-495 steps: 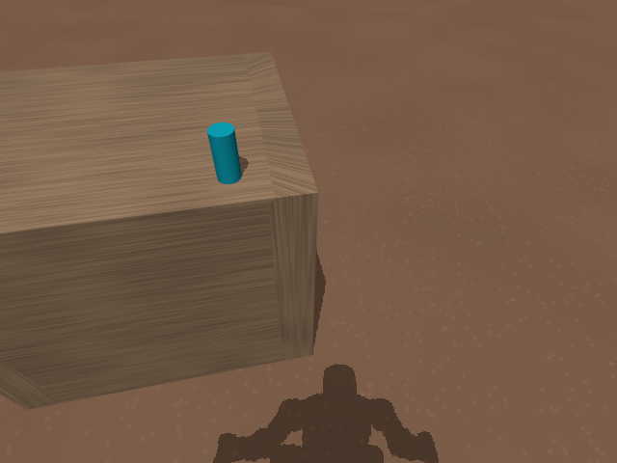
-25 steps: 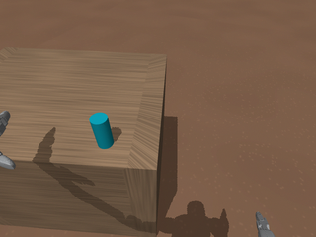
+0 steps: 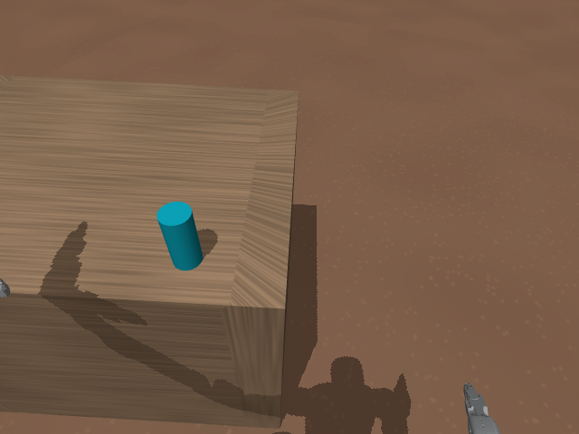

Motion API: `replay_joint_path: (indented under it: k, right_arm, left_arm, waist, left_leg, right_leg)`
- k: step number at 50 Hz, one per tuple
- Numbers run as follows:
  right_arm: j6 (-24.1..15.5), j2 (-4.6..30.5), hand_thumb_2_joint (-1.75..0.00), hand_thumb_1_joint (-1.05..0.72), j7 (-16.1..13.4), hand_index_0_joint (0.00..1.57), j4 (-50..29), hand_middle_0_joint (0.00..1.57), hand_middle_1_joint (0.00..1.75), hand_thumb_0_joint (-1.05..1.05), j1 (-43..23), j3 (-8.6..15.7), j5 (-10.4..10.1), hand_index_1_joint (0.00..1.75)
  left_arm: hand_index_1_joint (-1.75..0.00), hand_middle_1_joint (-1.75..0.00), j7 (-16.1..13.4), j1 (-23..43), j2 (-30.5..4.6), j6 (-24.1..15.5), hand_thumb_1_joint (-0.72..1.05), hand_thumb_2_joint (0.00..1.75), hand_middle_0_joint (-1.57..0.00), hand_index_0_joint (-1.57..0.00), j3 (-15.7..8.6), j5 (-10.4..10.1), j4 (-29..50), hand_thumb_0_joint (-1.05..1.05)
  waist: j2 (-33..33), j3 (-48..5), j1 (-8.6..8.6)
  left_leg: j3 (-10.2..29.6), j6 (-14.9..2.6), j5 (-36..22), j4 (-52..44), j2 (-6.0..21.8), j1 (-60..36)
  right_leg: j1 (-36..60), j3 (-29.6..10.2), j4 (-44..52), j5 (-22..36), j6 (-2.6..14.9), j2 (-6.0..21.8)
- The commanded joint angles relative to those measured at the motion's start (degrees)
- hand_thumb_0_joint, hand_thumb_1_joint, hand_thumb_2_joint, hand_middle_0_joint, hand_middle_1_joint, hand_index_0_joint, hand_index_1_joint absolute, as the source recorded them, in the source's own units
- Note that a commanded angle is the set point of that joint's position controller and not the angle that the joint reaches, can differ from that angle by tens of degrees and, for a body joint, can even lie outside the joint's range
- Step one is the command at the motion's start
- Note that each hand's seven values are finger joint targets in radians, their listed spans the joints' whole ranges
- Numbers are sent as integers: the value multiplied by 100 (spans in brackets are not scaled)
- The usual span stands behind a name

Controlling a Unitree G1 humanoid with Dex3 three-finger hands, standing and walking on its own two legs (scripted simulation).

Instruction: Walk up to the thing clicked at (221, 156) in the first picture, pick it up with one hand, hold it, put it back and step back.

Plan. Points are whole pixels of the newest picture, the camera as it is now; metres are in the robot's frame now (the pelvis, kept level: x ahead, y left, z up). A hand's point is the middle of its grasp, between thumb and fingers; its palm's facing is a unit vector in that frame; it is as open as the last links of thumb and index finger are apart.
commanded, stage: go down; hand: left
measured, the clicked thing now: (181, 237) +0.44 +0.18 +0.03
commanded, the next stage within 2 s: approach in 1.16 s
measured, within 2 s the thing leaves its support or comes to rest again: neither
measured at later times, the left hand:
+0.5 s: hand out of the picture +0.36 +0.37 +0.16, palm faces +0.15 -0.99 +0.00, open 17.4 cm
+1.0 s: hand out of the picture +0.36 +0.37 +0.16, palm faces +0.15 -0.99 +0.00, open 17.3 cm
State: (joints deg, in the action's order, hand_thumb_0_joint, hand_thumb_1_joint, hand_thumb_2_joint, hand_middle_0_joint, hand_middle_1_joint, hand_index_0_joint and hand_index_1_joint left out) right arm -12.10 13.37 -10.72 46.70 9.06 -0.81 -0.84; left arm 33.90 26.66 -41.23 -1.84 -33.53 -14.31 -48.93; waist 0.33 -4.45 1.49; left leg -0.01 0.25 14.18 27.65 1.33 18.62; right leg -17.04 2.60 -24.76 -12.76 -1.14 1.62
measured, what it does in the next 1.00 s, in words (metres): stands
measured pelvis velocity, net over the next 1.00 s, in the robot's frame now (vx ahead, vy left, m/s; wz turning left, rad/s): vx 0.00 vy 0.01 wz -0.01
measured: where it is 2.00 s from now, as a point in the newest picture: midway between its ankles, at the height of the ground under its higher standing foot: outside the picture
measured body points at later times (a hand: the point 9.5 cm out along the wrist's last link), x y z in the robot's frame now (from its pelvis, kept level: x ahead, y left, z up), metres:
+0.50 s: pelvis +0.00 +0.00 +0.00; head +0.03 +0.02 +0.45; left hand +0.35 +0.42 +0.16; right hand +0.15 -0.26 -0.09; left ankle +0.00 +0.12 -0.74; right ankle -0.01 -0.13 -0.74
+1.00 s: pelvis +0.00 +0.01 +0.00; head +0.03 +0.02 +0.45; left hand +0.35 +0.42 +0.16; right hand +0.15 -0.26 -0.08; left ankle +0.00 +0.12 -0.74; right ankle -0.01 -0.13 -0.74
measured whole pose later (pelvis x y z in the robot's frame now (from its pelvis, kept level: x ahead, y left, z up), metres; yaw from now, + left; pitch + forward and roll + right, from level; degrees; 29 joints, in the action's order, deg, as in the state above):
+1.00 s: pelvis +0.00 +0.01 +0.00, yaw +0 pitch +7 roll -1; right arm -11.5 13.9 -10.4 43.1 10.2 -0.8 -0.8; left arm 34.6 30.3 -45.0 -2.6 -34.7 -13.3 -54.1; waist 0.3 -5.9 2.8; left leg -0.1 -0.2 15.7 30.4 1.5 21.9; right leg -19.8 2.4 -26.1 -13.4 -1.6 1.5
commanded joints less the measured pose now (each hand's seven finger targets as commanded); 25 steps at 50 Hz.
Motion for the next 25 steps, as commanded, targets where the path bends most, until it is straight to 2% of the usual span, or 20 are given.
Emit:
replay_joint_path:
  k: [1,2,4,6,7,8,9,10,11,12,13,14,15,16,17,19,21,22,24,25]
  right_arm:
    - [-316,896,-6,53,-85,5,-818,5,5,0,-604,264,-25,5]
    - [-277,807,-6,53,-92,5,-611,5,5,0,-474,230,-24,5]
    - [-309,994,-6,53,-88,5,-844,5,5,0,-625,319,-23,5]
    - [-278,896,-6,53,-70,5,-732,5,5,0,-505,248,-18,5]
    - [-272,918,-6,53,-65,5,-727,5,5,0,-480,262,-13,5]
    - [-268,1017,-5,53,-67,5,-655,5,5,0,-400,371,-14,5]
    - [-286,914,-5,53,-49,5,-775,5,5,0,-543,265,-15,5]
    - [-310,1028,-5,53,-65,5,-900,5,5,0,-574,364,-11,5]
    - [-287,899,-6,53,-60,5,-693,5,5,0,-447,274,-15,5]
    - [-320,910,-5,53,-60,5,-979,5,5,0,-622,269,-13,5]
    - [-292,897,-6,52,-53,5,-775,5,5,0,-412,247,-17,5]
    - [-279,923,-5,53,-61,5,-691,5,5,0,-392,326,-31,5]
    - [-314,932,-5,53,-69,5,-915,5,5,0,-565,280,-15,5]
    - [-307,1031,-5,53,-65,5,-828,5,5,0,-423,329,-3,5]
    - [-283,931,-5,53,-48,5,-789,5,5,0,-450,262,-13,5]
    - [-296,936,-5,53,-44,5,-807,5,5,0,-419,272,-6,5]
    - [-288,932,-6,53,-35,5,-764,5,5,0,-432,275,-6,5]
    - [-322,990,-5,53,-32,5,-928,5,5,0,-677,304,-2,5]
    - [-292,987,-5,54,-51,5,-763,5,5,0,-561,313,4,5]
    - [-309,1010,-6,53,-62,5,-973,5,5,0,-633,311,7,5]
  left_arm:
    - [-4,-4,26,2147,-2270,-386,-55,6,-5,-5,-343,-168,1252,0]
    - [-4,-4,26,2088,-2283,-365,-56,7,-5,-5,-319,-126,1098,0]
    - [-4,-4,57,1985,-2182,-371,-55,6,-5,-5,-273,-151,901,0]
    - [-5,-4,57,2240,-2367,-423,-56,7,-5,-4,-336,-139,1081,0]
    - [-4,-4,51,2296,-2478,-442,-54,7,-4,-4,-381,-118,1098,0]
    - [-4,-4,59,2178,-2488,-445,-52,6,-5,-5,-416,-130,953,0]
    - [-4,-4,60,2109,-2406,-439,-52,7,-5,-5,-377,-113,952,0]
    - [-4,-4,55,2253,-2417,-439,-53,6,-5,-5,-336,-104,996,0]
    - [-4,-4,55,2231,-2473,-453,-53,5,-5,-5,-421,-127,1005,0]
    - [-3,-3,59,2430,-2368,-475,-52,5,-5,-5,-321,-141,1144,0]
    - [-4,-4,50,2183,-2486,-439,-54,6,-5,-5,-441,-125,776,0]
    - [-4,-4,59,2316,-2512,-451,-52,5,-5,-5,-372,-136,975,0]
    - [-4,-5,70,2313,-2455,-449,-55,5,-5,-5,-347,-127,915,0]
    - [-4,-4,57,2055,-2523,-404,-53,5,-5,-5,-420,-86,484,0]
    - [-4,-4,79,2087,-2526,-434,-54,6,-5,-5,-427,-108,560,0]
    - [-4,-4,95,2612,-2725,-529,-53,6,-5,-5,-480,-123,986,0]
    - [-4,-4,104,2368,-2694,-478,-51,6,-4,-5,-453,-74,638,0]
    - [-4,-4,118,2452,-2558,-468,-51,6,-5,-5,-304,-39,637,0]
    - [-4,-3,92,2653,-2777,-500,-50,7,-4,-4,-455,-64,850,0]
    - [-4,-4,94,2743,-2751,-493,-52,5,-5,-5,-427,-73,855,0]
  waist:
    - [-771,-1558,-14]
    - [-813,-1534,-2]
    - [-681,-1470,42]
    - [-905,-1639,1]
    - [-947,-1712,-1]
    - [-899,-1533,-3]
    - [-895,-1620,-26]
    - [-896,-1634,32]
    - [-907,-1532,-15]
    - [-906,-1646,40]
    - [-872,-1593,24]
    - [-973,-1427,35]
    - [-890,-1561,44]
    - [-717,-1525,41]
    - [-817,-1564,-4]
    - [-995,-1755,16]
    - [-989,-1808,46]
    - [-974,-1734,68]
    - [-1061,-1882,15]
    - [-910,-1982,84]
  left_leg:
    - [66,-131,-1673,-168,-170,-1131]
    - [44,-147,-1710,-139,-189,-1105]
    - [74,-125,-1672,-151,-165,-1066]
    - [104,-94,-1808,-132,-135,-1194]
    - [124,-73,-1946,-118,-118,-1224]
    - [127,-60,-1895,-121,-108,-1115]
    - [116,-70,-1872,-126,-119,-1160]
    - [119,-70,-1860,-119,-113,-1170]
    - [109,-79,-1776,-125,-119,-1081]
    - [111,-77,-1719,-125,-124,-1115]
    - [129,-72,-1790,-112,-105,-1075]
    - [94,-86,-1606,-128,-129,-998]
    - [88,-104,-1554,-113,-146,-1032]
    - [120,-102,-1651,-94,-118,-968]
    - [110,-87,-1761,-71,-130,-935]
    - [120,-78,-1910,-19,-116,-1080]
    - [126,-79,-2078,22,-116,-1110]
    - [135,-69,-1978,7,-97,-1089]
    - [130,-74,-2016,45,-115,-1135]
    - [123,-99,-2002,55,-124,-1140]
  right_leg:
    - [197,65,192,1321,167,-133]
    - [161,44,191,1368,160,-112]
    - [87,57,187,1298,171,-144]
    - [23,83,162,1302,202,-157]
    - [39,99,150,1346,215,-165]
    - [6,100,141,1299,216,-178]
    - [57,96,149,1300,213,-165]
    - [21,91,134,1302,218,-173]
    - [24,95,158,1248,202,-168]
    - [20,94,148,1221,207,-169]
    - [-3,105,146,1215,213,-183]
    - [-79,77,168,1159,203,-160]
    - [-24,73,168,1147,191,-150]
    - [-38,87,148,1178,201,-179]
    - [15,70,135,1256,201,-163]
    - [0,72,93,1351,204,-168]
    - [-9,63,71,1432,210,-163]
    - [-96,57,58,1351,224,-166]
    - [-59,59,61,1382,220,-163]
    - [59,68,70,1448,194,-162]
